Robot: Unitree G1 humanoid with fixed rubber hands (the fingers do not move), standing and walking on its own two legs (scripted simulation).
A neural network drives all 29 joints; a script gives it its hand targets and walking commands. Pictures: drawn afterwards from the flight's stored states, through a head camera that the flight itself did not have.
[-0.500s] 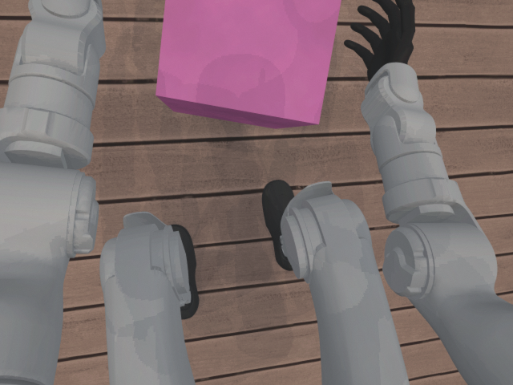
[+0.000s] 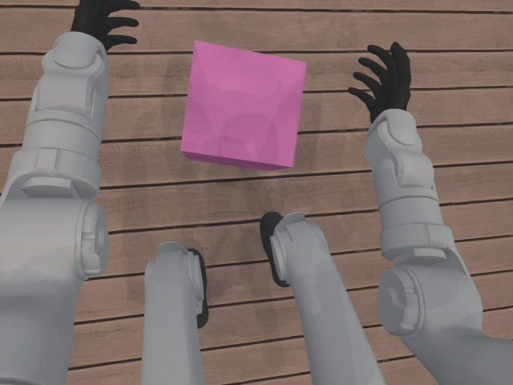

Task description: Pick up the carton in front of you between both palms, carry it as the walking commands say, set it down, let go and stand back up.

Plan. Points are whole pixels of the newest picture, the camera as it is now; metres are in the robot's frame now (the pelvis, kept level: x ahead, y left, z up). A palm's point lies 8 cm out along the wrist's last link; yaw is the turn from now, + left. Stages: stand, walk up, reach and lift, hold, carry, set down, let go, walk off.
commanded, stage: set down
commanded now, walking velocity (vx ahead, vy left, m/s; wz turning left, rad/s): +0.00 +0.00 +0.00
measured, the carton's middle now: (239, 118) +0.50 -0.07 -0.40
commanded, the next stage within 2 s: let go in 0.30 s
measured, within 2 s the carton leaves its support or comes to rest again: neither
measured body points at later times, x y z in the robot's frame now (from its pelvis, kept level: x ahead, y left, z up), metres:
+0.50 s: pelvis +0.03 +0.00 +0.13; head +0.31 +0.01 +0.48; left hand +0.55 +0.14 +0.02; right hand +0.43 -0.24 +0.02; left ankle +0.07 +0.11 -0.49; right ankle +0.13 -0.13 -0.49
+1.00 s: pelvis +0.11 -0.02 +0.23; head +0.23 +0.00 +0.66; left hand +0.39 +0.19 +0.12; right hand +0.31 -0.25 +0.15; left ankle +0.07 +0.11 -0.49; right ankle +0.13 -0.13 -0.49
